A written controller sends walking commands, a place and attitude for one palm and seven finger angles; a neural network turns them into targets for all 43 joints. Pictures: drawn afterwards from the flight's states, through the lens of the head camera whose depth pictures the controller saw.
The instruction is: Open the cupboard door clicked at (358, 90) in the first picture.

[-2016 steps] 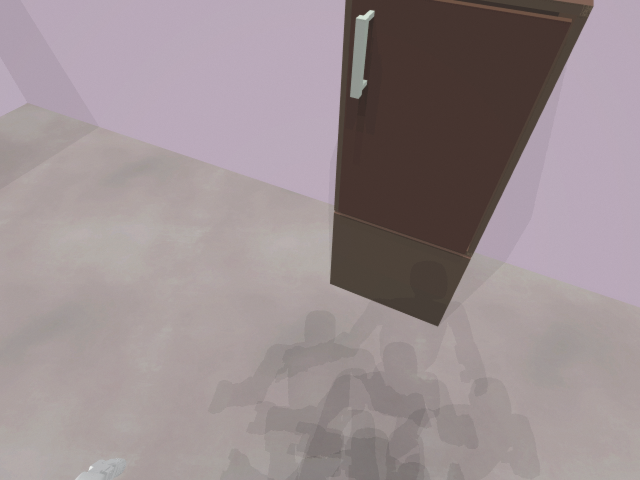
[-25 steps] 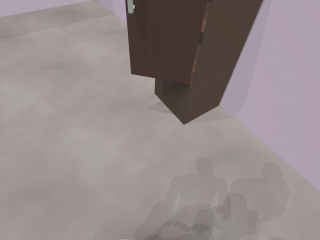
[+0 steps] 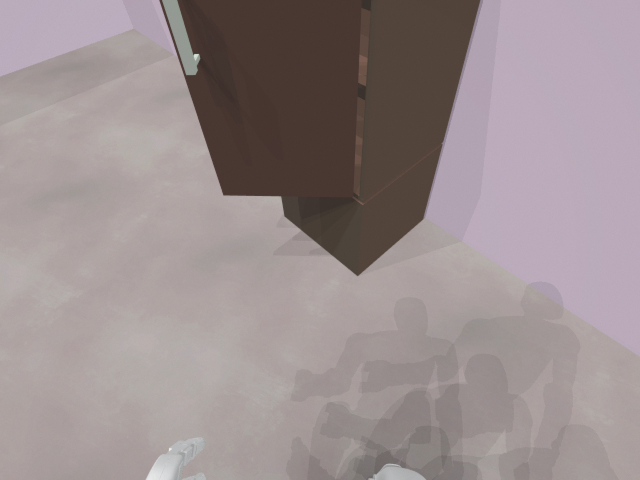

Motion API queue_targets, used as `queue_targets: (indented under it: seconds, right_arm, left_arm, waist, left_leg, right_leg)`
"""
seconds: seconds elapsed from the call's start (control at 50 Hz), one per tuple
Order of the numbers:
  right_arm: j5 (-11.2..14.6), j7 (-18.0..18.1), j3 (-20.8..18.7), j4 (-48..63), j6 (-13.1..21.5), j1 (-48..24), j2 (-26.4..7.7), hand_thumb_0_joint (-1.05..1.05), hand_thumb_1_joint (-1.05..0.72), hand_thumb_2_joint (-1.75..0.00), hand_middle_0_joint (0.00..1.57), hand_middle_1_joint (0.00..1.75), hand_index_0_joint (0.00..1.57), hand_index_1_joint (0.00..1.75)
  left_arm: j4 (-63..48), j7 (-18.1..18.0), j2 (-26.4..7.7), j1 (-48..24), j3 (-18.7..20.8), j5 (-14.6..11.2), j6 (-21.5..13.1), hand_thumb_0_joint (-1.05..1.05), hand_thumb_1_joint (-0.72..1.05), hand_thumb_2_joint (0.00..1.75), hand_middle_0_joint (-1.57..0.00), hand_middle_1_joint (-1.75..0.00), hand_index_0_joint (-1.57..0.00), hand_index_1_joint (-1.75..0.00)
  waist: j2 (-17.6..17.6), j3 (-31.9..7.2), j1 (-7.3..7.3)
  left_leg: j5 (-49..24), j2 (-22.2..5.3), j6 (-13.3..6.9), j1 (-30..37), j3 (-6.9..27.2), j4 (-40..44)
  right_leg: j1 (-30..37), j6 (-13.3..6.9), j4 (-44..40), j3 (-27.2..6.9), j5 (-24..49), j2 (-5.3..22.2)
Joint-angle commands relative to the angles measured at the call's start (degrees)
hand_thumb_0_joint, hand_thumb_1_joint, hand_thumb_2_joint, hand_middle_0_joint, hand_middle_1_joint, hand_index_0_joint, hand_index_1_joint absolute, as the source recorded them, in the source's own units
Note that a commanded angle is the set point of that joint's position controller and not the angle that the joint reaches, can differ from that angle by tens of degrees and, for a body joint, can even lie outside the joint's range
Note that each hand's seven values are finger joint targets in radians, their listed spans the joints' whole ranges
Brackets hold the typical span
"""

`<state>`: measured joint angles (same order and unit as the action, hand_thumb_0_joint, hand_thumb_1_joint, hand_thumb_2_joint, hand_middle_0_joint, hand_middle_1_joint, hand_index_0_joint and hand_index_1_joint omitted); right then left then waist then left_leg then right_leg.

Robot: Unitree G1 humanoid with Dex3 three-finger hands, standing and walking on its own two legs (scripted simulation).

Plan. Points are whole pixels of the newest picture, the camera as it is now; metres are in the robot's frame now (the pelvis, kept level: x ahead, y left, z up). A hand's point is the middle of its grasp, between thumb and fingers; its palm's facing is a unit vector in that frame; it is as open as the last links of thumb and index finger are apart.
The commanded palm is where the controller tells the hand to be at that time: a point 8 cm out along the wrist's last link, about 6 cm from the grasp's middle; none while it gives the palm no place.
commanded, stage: take the last steps up to it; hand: left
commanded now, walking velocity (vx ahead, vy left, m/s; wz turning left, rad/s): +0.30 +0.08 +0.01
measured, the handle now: (183, 28) +0.86 +0.27 +0.15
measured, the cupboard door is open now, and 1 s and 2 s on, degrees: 43 43 43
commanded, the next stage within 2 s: come to a stop and stand still in 0.48 s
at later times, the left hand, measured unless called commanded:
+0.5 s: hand out of the picture +0.13 +0.22 -0.18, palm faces +0.11 -0.98 -0.16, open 7.3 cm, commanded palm none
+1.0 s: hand (191, 333) +0.38 +0.24 -0.17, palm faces +0.02 -0.98 -0.21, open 7.3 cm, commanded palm none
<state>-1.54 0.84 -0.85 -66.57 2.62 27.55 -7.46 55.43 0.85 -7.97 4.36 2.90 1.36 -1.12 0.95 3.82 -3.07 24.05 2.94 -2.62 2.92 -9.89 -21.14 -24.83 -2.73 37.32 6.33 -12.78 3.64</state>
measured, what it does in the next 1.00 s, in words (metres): walks ahead: right foot, then left foot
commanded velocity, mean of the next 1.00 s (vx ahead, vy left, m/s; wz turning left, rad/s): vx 0.02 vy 0.03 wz -0.02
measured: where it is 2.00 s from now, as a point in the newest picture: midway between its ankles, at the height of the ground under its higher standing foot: (313, 472)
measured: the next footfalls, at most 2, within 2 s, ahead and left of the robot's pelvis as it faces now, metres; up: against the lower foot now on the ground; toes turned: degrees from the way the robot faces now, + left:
right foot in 0.02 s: +0.12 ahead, -0.10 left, +0.00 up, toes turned -7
left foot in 0.44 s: +0.30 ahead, +0.17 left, +0.00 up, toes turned +3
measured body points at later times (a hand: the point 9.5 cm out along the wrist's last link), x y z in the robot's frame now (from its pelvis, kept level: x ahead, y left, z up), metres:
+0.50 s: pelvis +0.20 +0.05 +0.00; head +0.23 +0.07 +0.45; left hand +0.13 +0.27 -0.16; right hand +0.32 -0.19 -0.13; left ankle +0.26 +0.15 -0.73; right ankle +0.09 -0.08 -0.69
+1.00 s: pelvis +0.29 +0.07 +0.01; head +0.34 +0.07 +0.45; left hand +0.38 +0.30 -0.15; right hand +0.29 -0.17 -0.15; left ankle +0.25 +0.17 -0.71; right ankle +0.30 -0.06 -0.73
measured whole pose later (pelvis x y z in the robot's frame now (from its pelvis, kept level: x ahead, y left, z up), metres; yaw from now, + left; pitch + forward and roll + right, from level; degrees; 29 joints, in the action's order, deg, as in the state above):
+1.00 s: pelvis +0.29 +0.07 +0.01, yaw +1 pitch +1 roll +0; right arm 0.1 1.4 -2.7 -61.8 -3.2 12.9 -9.1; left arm 58.4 -2.4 -9.3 6.2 2.4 1.2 0.3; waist -0.6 5.5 -1.2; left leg 26.5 0.0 2.1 -16.1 -3.7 -39.6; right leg -17.4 -0.1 32.8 5.4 -15.7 3.8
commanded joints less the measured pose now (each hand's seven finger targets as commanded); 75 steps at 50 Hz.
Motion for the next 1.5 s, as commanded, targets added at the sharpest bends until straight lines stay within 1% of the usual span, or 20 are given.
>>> queue_targets:
  seconds: [0.0, 0.02, 0.06, 0.12, 0.3, 0.38, 0.4, 0.42, 0.5, 0.66, 0.72, 0.82, 0.88, 0.98, 1.02, 1.06, 1.28, 1.36, 1.42, 1.48]
  right_arm:
    - [1.62, 0.25, -1.71, 4.39, 1.88, 0.49, -5.72, 0.00, -0.90, -0.90, 0.20, 0.30, 0.20, 0.30]
    - [1.33, 0.10, -2.11, 5.01, 1.14, -3.30, -7.02, 0.00, -0.90, -0.90, 0.20, 0.30, 0.20, 0.30]
    - [0.71, -0.28, -2.45, 6.36, 0.44, -9.52, -4.72, 0.00, -0.90, -0.90, 0.20, 0.30, 0.20, 0.30]
    - [0.13, -0.83, -1.86, 4.69, -1.23, -4.71, -1.71, 0.00, -0.90, -0.90, 0.20, 0.30, 0.20, 0.30]
    - [0.34, -2.53, -2.14, 9.32, -0.47, -17.21, -2.79, 0.00, -0.90, -0.90, 0.20, 0.30, 0.20, 0.30]
    - [0.04, -1.81, -2.76, 7.32, 0.45, -9.63, -7.10, 0.00, -0.90, -0.90, 0.20, 0.30, 0.20, 0.30]
    - [-0.60, -1.20, -3.74, 5.80, 0.86, -3.29, -11.91, 0.00, -0.90, -0.90, 0.20, 0.30, 0.20, 0.30]
    - [-1.09, -0.38, -5.09, 5.29, 0.62, 2.05, -17.50, 0.00, -0.90, -0.90, 0.20, 0.30, 0.20, 0.30]
    - [-0.29, 0.66, -2.74, 9.12, 0.47, -8.59, -10.88, 0.00, -0.90, -0.90, 0.20, 0.30, 0.20, 0.30]
    - [0.09, 1.70, -1.46, 7.93, 0.03, -12.92, -8.49, 0.00, -0.90, -0.90, 0.20, 0.30, 0.20, 0.30]
    - [0.70, 1.75, -1.95, 7.17, -1.47, -14.31, -8.63, 0.00, -0.90, -0.90, 0.20, 0.30, 0.20, 0.30]
    - [1.37, 0.95, -2.52, 6.30, -4.29, -9.23, -5.81, 0.00, -0.90, -0.90, 0.20, 0.30, 0.20, 0.30]
    - [1.60, 1.14, -2.77, 6.98, -4.94, -11.30, -5.26, 0.00, -0.90, -0.90, 0.20, 0.30, 0.20, 0.30]
    - [1.15, 0.79, -2.75, 5.55, -4.39, -7.70, -4.92, 0.00, -0.90, -0.90, 0.20, 0.30, 0.20, 0.30]
    - [0.19, 1.02, -3.57, 7.65, -3.63, -9.02, -11.17, 0.00, -0.90, -0.90, 0.20, 0.30, 0.20, 0.30]
    - [-0.16, 2.15, -3.27, 8.26, -3.31, -9.54, -10.31, 0.00, -0.90, -0.90, 0.20, 0.30, 0.20, 0.30]
    - [0.08, 2.21, -3.57, 6.65, -2.73, -10.10, -11.44, 0.00, -0.90, -0.90, 0.20, 0.30, 0.20, 0.30]
    - [1.22, 1.12, -2.47, 6.55, -2.85, -11.22, -6.65, 0.00, -0.90, -0.90, 0.20, 0.30, 0.20, 0.30]
    - [0.77, 0.95, -2.00, 4.95, -2.97, -11.56, -6.37, 0.00, -0.90, -0.90, 0.20, 0.30, 0.20, 0.30]
    - [0.83, 0.89, -1.65, 2.92, -2.92, -10.86, -6.24, 0.00, -0.90, -0.90, 0.20, 0.30, 0.20, 0.30]
  left_arm:
    - [4.39, -1.41, -14.51, 27.45, 4.00, -0.09, -2.19, 0.00, 0.90, 0.90, -0.20, -0.30, -0.20, -0.30]
    - [4.01, -1.60, -14.83, 25.06, 4.18, -0.87, -2.34, 0.00, 0.90, 0.90, -0.20, -0.30, -0.20, -0.30]
    - [1.41, -2.23, -8.76, 14.87, 2.54, -0.98, -2.24, 0.00, 0.90, 0.90, -0.20, -0.30, -0.20, -0.30]
    - [2.08, -1.95, -4.46, 12.07, 0.99, -0.33, -3.58, 0.00, 0.90, 0.90, -0.20, -0.30, -0.20, -0.30]
    - [5.85, -1.17, -8.86, 15.25, 1.58, 0.07, -3.73, 0.00, 0.90, 0.90, -0.20, -0.30, -0.20, -0.30]
    - [6.19, -1.34, -9.42, 13.38, 1.65, -0.25, -2.79, 0.00, 0.90, 0.90, -0.20, -0.30, -0.20, -0.30]
    - [5.50, -1.14, -7.51, 15.07, 1.21, -0.49, -2.50, 0.00, 0.90, 0.90, -0.20, -0.30, -0.20, -0.30]
    - [4.33, -0.86, -4.33, 16.89, 0.57, -0.97, -2.55, 0.00, 0.90, 0.90, -0.20, -0.30, -0.20, -0.30]
    - [3.33, -0.72, -4.77, 11.18, 0.66, -0.09, -1.55, 0.00, 0.90, 0.90, -0.20, -0.30, -0.20, -0.30]
    - [5.26, -1.94, -1.35, 15.58, -0.79, -0.51, 0.65, 0.00, 0.90, 0.90, -0.20, -0.30, -0.20, -0.30]
    - [4.98, -2.20, -5.63, 16.04, 0.00, -0.19, 1.20, 0.00, 0.90, 0.90, -0.20, -0.30, -0.20, -0.30]
    - [3.10, -3.16, -11.49, 12.00, 0.63, -0.48, 0.70, 0.00, 0.90, 0.90, -0.20, -0.30, -0.20, -0.30]
    - [2.28, -3.88, -11.92, 9.50, 1.41, -0.06, 1.26, 0.00, 0.90, 0.90, -0.20, -0.30, -0.20, -0.30]
    - [1.34, -3.71, -11.28, 6.31, 1.91, -0.77, 1.80, 0.00, 0.90, 0.90, -0.20, -0.30, -0.20, -0.30]
    - [-0.47, -3.22, -6.27, 8.00, 0.99, -1.21, 2.48, 0.00, 0.90, 0.90, -0.20, -0.30, -0.20, -0.30]
    - [-0.86, -3.41, -6.14, 4.11, 0.82, -0.79, 3.82, 0.00, 0.90, 0.90, -0.20, -0.30, -0.20, -0.30]
    - [2.28, -2.07, -4.66, 8.24, 0.11, -0.77, 2.77, 0.00, 0.90, 0.90, -0.20, -0.30, -0.20, -0.30]
    - [3.92, -2.66, -8.73, 10.33, -0.24, -0.52, 1.18, 0.00, 0.90, 0.90, -0.20, -0.30, -0.20, -0.30]
    - [5.64, -2.88, -7.88, 11.38, -0.97, -0.86, 0.04, 0.00, 0.90, 0.90, -0.20, -0.30, -0.20, -0.30]
    - [6.53, -3.01, -6.73, 12.02, -1.69, -1.09, 0.02, 0.00, 0.90, 0.90, -0.20, -0.30, -0.20, -0.30]
  waist:
    - [-15.31, -13.67, 11.71]
    - [-14.07, -11.96, 11.22]
    - [-1.53, -0.81, 7.08]
    - [-8.28, -0.85, 2.56]
    - [-9.91, 0.32, 4.73]
    - [-4.42, -2.05, -0.88]
    - [4.64, -6.94, -2.75]
    - [16.61, -11.69, -3.64]
    - [7.84, -1.55, 0.61]
    - [3.12, -5.12, 4.66]
    - [2.77, -4.14, 5.83]
    - [-15.91, -7.79, 3.47]
    - [-12.38, -7.29, 4.25]
    - [-8.20, -9.57, 2.14]
    - [11.92, -8.85, 3.34]
    - [11.16, -4.49, 1.75]
    - [7.09, -5.85, 1.80]
    - [-3.53, -3.72, 1.56]
    - [-10.22, -4.34, 1.66]
    - [-5.53, -1.74, 1.83]
  left_leg:
    - [1.35, -0.42, 1.89, -34.88, 1.67, -42.75]
    - [7.87, -2.70, 1.43, -38.07, 8.98, -53.62]
    - [-2.55, -8.17, 1.69, -39.10, 12.48, -51.95]
    - [-7.11, -9.63, 3.73, -32.07, 9.54, -41.23]
    - [-10.90, -6.28, 4.32, -28.81, 4.07, -16.42]
    - [-14.37, -3.75, 2.99, -9.96, 2.29, -4.65]
    - [-18.26, -11.57, -0.10, 0.82, 10.60, -3.98]
    - [-24.94, -24.38, -6.48, 8.89, 26.94, -0.39]
    - [-15.41, -22.97, -7.43, -11.64, 21.37, 7.94]
    - [-44.24, -18.63, -5.09, -16.55, 8.44, 0.90]
    - [-31.34, -15.44, -1.21, -18.18, 8.22, -3.74]
    - [1.80, -4.02, 4.41, -19.64, 4.46, -19.78]
    - [8.57, -3.62, 4.69, -25.16, 7.72, -26.68]
    - [-13.38, -4.89, 4.95, -15.34, 6.33, -2.83]
    - [-48.28, -21.04, -3.27, -11.39, 21.06, -0.02]
    - [-48.46, -22.74, -9.04, -16.33, 21.99, 1.82]
    - [-39.03, -18.33, -5.36, -8.70, 16.52, -0.92]
    - [-13.44, -8.24, 2.71, -15.61, 8.76, -3.99]
    - [-18.20, -7.65, 3.20, -10.99, 7.57, -4.45]
    - [-19.25, -8.68, 2.90, -9.61, 8.36, -2.44]
  right_leg:
    - [44.69, -12.92, -15.48, -33.96, 12.51, 22.07]
    - [37.77, -14.29, -20.24, -38.31, 8.33, 25.03]
    - [21.48, -9.81, -23.29, -25.05, 4.11, 20.15]
    - [12.50, -5.64, -25.79, -10.42, 10.29, 14.21]
    - [17.46, -4.79, -23.27, -6.48, 14.93, 13.16]
    - [11.81, -2.09, -10.78, -2.71, 16.36, 9.98]
    - [4.99, 0.14, 2.27, 0.43, 8.20, 4.80]
    - [-5.49, 2.10, 18.65, 3.66, -19.39, -1.96]
    - [-9.35, 1.32, 34.33, -5.82, -11.27, 3.35]
    - [10.50, 3.57, 2.58, -2.99, -3.19, 0.75]
    - [14.81, 3.09, -8.47, -4.57, 9.62, 1.75]
    - [16.44, -7.86, -12.41, -15.39, 44.71, 15.50]
    - [20.87, -10.08, -11.63, -14.34, 52.15, 16.73]
    - [18.84, -3.61, -5.12, -8.91, 37.10, 11.04]
    - [7.65, 3.31, 2.27, -1.85, -1.28, 1.05]
    - [3.72, 3.05, 17.93, -8.00, -20.49, -1.77]
    - [10.43, 3.30, -4.90, -3.79, -9.05, -1.71]
    - [15.32, -0.84, -18.41, -11.89, 8.22, 7.79]
    - [13.94, -0.49, -16.65, -10.51, 18.39, 6.01]
    - [12.40, 0.52, -17.90, -9.47, 12.15, 4.37]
